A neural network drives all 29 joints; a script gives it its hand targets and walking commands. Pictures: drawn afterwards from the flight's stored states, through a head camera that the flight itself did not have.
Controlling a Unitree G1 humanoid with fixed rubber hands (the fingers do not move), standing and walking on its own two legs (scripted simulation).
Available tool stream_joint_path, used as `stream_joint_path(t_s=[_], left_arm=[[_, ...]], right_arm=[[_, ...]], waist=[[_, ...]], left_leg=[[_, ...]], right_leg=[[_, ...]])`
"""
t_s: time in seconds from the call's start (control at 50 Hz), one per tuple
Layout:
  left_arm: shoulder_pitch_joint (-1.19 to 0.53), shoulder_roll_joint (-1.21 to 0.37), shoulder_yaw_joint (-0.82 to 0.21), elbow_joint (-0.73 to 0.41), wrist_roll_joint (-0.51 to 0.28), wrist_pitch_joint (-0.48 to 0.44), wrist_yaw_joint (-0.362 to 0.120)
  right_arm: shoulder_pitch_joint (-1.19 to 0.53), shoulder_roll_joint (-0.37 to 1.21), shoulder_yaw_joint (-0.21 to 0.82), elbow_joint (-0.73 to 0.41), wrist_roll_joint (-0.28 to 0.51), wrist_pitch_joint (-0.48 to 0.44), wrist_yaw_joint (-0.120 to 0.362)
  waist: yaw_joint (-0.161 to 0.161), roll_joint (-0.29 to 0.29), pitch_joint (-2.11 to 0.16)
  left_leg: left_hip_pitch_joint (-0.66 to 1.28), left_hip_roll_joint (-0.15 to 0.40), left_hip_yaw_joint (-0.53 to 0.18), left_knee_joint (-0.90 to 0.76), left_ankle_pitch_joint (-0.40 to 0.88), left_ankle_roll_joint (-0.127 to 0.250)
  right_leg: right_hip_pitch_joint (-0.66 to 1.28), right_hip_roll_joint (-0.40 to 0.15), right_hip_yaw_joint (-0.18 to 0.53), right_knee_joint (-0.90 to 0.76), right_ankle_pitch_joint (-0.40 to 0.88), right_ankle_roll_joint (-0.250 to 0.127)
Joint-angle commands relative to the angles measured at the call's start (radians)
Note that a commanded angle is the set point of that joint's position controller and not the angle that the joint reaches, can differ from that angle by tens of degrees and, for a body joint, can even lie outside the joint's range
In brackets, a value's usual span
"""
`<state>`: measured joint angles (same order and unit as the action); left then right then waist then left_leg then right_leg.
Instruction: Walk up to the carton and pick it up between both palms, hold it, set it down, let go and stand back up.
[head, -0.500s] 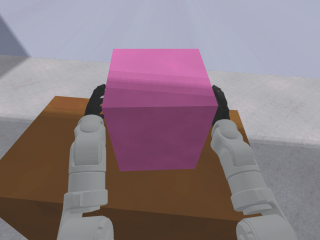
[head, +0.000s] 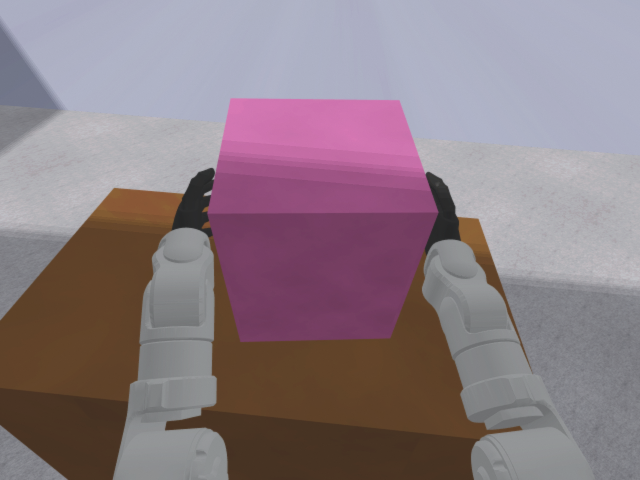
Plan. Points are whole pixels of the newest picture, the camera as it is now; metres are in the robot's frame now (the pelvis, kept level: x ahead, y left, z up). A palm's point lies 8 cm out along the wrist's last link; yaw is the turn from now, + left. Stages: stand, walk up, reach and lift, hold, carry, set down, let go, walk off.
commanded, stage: hold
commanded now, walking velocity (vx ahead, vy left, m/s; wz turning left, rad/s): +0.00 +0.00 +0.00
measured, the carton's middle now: (316, 226) +0.40 +0.01 +0.15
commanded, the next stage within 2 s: none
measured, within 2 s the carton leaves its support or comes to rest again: neither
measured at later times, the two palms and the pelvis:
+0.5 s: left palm (194, 233) +0.36 +0.15 +0.17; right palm (442, 235) +0.36 -0.15 +0.17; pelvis +0.01 +0.00 +0.00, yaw +0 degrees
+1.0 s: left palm (191, 229) +0.36 +0.15 +0.18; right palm (441, 232) +0.36 -0.15 +0.17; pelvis +0.00 +0.00 +0.00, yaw +0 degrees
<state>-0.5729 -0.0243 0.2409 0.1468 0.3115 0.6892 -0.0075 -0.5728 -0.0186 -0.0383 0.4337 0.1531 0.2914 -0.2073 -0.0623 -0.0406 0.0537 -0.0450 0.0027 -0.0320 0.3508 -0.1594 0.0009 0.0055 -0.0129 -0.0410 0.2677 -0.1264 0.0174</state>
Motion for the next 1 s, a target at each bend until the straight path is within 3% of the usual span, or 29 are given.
stream_joint_path(t_s=[0.0,0.02,0.04,0.12,0.16,0.2,0.22,0.3,0.36,0.38,0.4,0.42,0.46,0.48,0.5,0.52,0.54,0.56,0.6,0.62,0.66,0.68,0.72,0.76,0.84,0.86,0.92,0.96,0.98], left_arm=[[-0.673,-0.535,-0.478,-0.175,-0.187,-0.099,-0.142],[-0.681,-0.518,-0.455,-0.152,-0.162,-0.099,-0.145],[-0.64,-0.493,-0.419,-0.136,-0.154,-0.093,-0.154],[-0.698,-0.53,-0.501,-0.208,-0.183,-0.095,-0.15],[-0.722,-0.521,-0.47,-0.195,-0.165,-0.095,-0.148],[-0.623,-0.5,-0.459,-0.155,-0.155,-0.084,-0.15],[-0.676,-0.545,-0.497,-0.241,-0.193,-0.099,-0.15],[-0.664,-0.503,-0.451,-0.196,-0.159,-0.092,-0.146],[-0.649,-0.504,-0.466,-0.232,-0.153,-0.084,-0.154],[-0.596,-0.504,-0.458,-0.194,-0.154,-0.077,-0.151],[-0.624,-0.506,-0.452,-0.206,-0.174,-0.084,-0.162],[-0.64,-0.526,-0.492,-0.246,-0.191,-0.084,-0.162],[-0.608,-0.478,-0.482,-0.253,-0.176,-0.085,-0.159],[-0.633,-0.479,-0.446,-0.211,-0.152,-0.082,-0.164],[-0.628,-0.494,-0.5,-0.31,-0.174,-0.078,-0.165],[-0.6,-0.483,-0.475,-0.256,-0.171,-0.068,-0.168],[-0.609,-0.492,-0.47,-0.227,-0.165,-0.068,-0.172],[-0.647,-0.5,-0.494,-0.284,-0.185,-0.075,-0.166],[-0.636,-0.5,-0.506,-0.327,-0.187,-0.081,-0.164],[-0.653,-0.503,-0.511,-0.298,-0.189,-0.082,-0.168],[-0.668,-0.498,-0.512,-0.272,-0.195,-0.085,-0.165],[-0.61,-0.454,-0.429,-0.205,-0.137,-0.071,-0.173],[-0.6,-0.474,-0.408,-0.176,-0.136,-0.059,-0.181],[-0.685,-0.505,-0.466,-0.246,-0.174,-0.082,-0.179],[-0.639,-0.515,-0.491,-0.177,-0.18,-0.078,-0.161],[-0.639,-0.512,-0.473,-0.219,-0.171,-0.082,-0.161],[-0.642,-0.485,-0.456,-0.197,-0.163,-0.087,-0.165],[-0.681,-0.511,-0.489,-0.227,-0.173,-0.086,-0.164],[-0.677,-0.51,-0.484,-0.247,-0.173,-0.089,-0.157]], right_arm=[[-0.882,0.503,0.405,-0.338,0.084,-0.08,0.145],[-0.852,0.501,0.378,-0.295,0.076,-0.078,0.143],[-0.844,0.51,0.392,-0.297,0.079,-0.073,0.138],[-0.812,0.506,0.354,-0.268,0.075,-0.07,0.145],[-0.825,0.495,0.355,-0.261,0.066,-0.069,0.144],[-0.84,0.488,0.409,-0.312,0.075,-0.066,0.14],[-0.852,0.526,0.441,-0.345,0.104,-0.083,0.135],[-0.855,0.503,0.417,-0.34,0.091,-0.073,0.137],[-0.792,0.493,0.394,-0.295,0.091,-0.061,0.135],[-0.847,0.485,0.417,-0.357,0.102,-0.066,0.131],[-0.799,0.504,0.423,-0.351,0.089,-0.062,0.124],[-0.839,0.512,0.435,-0.419,0.112,-0.072,0.123],[-0.802,0.505,0.462,-0.394,0.101,-0.051,0.118],[-0.762,0.506,0.433,-0.302,0.101,-0.032,0.122],[-0.728,0.492,0.425,-0.337,0.089,-0.048,0.13],[-0.809,0.486,0.438,-0.401,0.111,-0.054,0.124],[-0.768,0.485,0.421,-0.345,0.093,-0.032,0.122],[-0.749,0.483,0.426,-0.346,0.093,-0.041,0.125],[-0.806,0.514,0.474,-0.437,0.118,-0.056,0.115],[-0.79,0.499,0.45,-0.401,0.104,-0.049,0.121],[-0.808,0.504,0.455,-0.403,0.102,-0.05,0.126],[-0.784,0.495,0.45,-0.336,0.102,-0.031,0.118],[-0.752,0.489,0.399,-0.295,0.073,-0.032,0.123],[-0.809,0.52,0.405,-0.354,0.084,-0.055,0.129],[-0.846,0.481,0.393,-0.347,0.073,-0.062,0.125],[-0.836,0.493,0.417,-0.357,0.093,-0.061,0.126],[-0.782,0.488,0.41,-0.316,0.073,-0.048,0.124],[-0.797,0.501,0.389,-0.297,0.075,-0.057,0.127],[-0.814,0.513,0.418,-0.333,0.092,-0.066,0.13]], waist=[[0.0,0.069,-0.49],[-0.003,0.076,-0.427],[0.004,0.012,-0.43],[-0.047,0.115,-0.467],[-0.018,0.11,-0.429],[-0.013,0.052,-0.455],[-0.017,0.054,-0.512],[0.005,0.056,-0.46],[-0.019,0.068,-0.465],[0.0,0.037,-0.453],[-0.027,0.042,-0.44],[-0.022,0.069,-0.538],[-0.007,0.034,-0.497],[-0.009,0.072,-0.384],[-0.028,0.091,-0.458],[0.001,0.059,-0.455],[-0.026,0.046,-0.421],[-0.044,0.088,-0.471],[-0.024,0.079,-0.519],[-0.024,0.09,-0.479],[-0.019,0.07,-0.465],[0.009,0.035,-0.388],[-0.004,0.038,-0.345],[-0.015,0.063,-0.458],[-0.041,0.09,-0.473],[-0.015,0.086,-0.477],[-0.019,0.026,-0.425],[-0.039,0.077,-0.455],[-0.012,0.092,-0.473]], left_leg=[[0.179,-0.036,0.041,-0.022,0.243,-0.034],[0.147,-0.039,0.052,-0.031,0.212,-0.033],[0.123,-0.045,0.053,-0.041,0.187,-0.01],[0.193,-0.035,0.04,-0.012,0.287,-0.057],[0.182,-0.032,0.05,-0.023,0.221,-0.052],[0.176,-0.038,0.042,-0.021,0.281,-0.028],[0.169,-0.046,0.049,-0.005,0.312,-0.03],[0.151,-0.044,0.045,-0.022,0.216,-0.024],[0.19,-0.037,0.049,-0.016,0.307,-0.048],[0.164,-0.047,0.053,-0.018,0.294,-0.033],[0.161,-0.05,0.047,-0.021,0.27,-0.031],[0.185,-0.045,0.043,-0.002,0.307,-0.036],[0.177,-0.051,0.042,-0.003,0.296,-0.029],[0.146,-0.044,0.049,-0.031,0.237,-0.028],[0.172,-0.037,0.042,-0.02,0.317,-0.046],[0.152,-0.052,0.053,-0.016,0.309,-0.028],[0.153,-0.043,0.044,-0.032,0.232,-0.03],[0.172,-0.041,0.047,-0.013,0.334,-0.045],[0.202,-0.041,0.044,0.009,0.37,-0.047],[0.187,-0.037,0.035,-0.004,0.307,-0.044],[0.151,-0.044,0.047,-0.024,0.269,-0.033],[0.136,-0.054,0.058,-0.031,0.205,-0.018],[0.113,-0.043,0.057,-0.061,0.145,-0.016],[0.13,-0.046,0.058,-0.037,0.22,-0.023],[0.187,-0.04,0.04,-0.014,0.292,-0.053],[0.178,-0.043,0.044,-0.015,0.284,-0.04],[0.162,-0.046,0.054,-0.035,0.243,-0.03],[0.178,-0.037,0.038,-0.025,0.254,-0.039],[0.183,-0.041,0.046,-0.02,0.278,-0.041]], right_leg=[[0.043,0.067,-0.057,-0.028,0.121,0.01],[0.038,0.059,-0.052,-0.034,0.085,0.008],[0.081,0.058,-0.044,-0.036,0.099,0.018],[0.055,0.055,-0.053,-0.02,0.156,0.009],[0.021,0.058,-0.059,-0.03,0.079,0.009],[0.071,0.06,-0.051,-0.032,0.179,0.018],[0.112,0.062,-0.049,-0.009,0.229,0.022],[0.08,0.056,-0.042,-0.033,0.126,0.021],[0.083,0.068,-0.053,-0.013,0.214,0.018],[0.095,0.066,-0.045,-0.021,0.213,0.02],[0.106,0.056,-0.052,-0.021,0.215,0.027],[0.097,0.064,-0.05,-0.004,0.247,0.025],[0.102,0.06,-0.041,-0.008,0.263,0.033],[0.069,0.056,-0.039,-0.02,0.173,0.026],[0.096,0.063,-0.052,0.002,0.222,0.015],[0.118,0.061,-0.038,-0.01,0.25,0.024],[0.083,0.059,-0.044,-0.024,0.172,0.027],[0.111,0.06,-0.051,-0.007,0.248,0.017],[0.105,0.064,-0.049,0.007,0.309,0.028],[0.072,0.063,-0.052,-0.014,0.191,0.018],[0.085,0.062,-0.052,-0.003,0.227,0.024],[0.085,0.049,-0.038,-0.023,0.156,0.034],[0.072,0.05,-0.048,-0.039,0.082,0.022],[0.108,0.055,-0.046,-0.015,0.165,0.021],[0.056,0.064,-0.063,-0.02,0.186,0.012],[0.075,0.061,-0.056,-0.021,0.178,0.015],[0.089,0.056,-0.053,-0.032,0.168,0.022],[0.059,0.058,-0.059,-0.024,0.151,0.017],[0.072,0.062,-0.055,-0.019,0.164,0.014]])
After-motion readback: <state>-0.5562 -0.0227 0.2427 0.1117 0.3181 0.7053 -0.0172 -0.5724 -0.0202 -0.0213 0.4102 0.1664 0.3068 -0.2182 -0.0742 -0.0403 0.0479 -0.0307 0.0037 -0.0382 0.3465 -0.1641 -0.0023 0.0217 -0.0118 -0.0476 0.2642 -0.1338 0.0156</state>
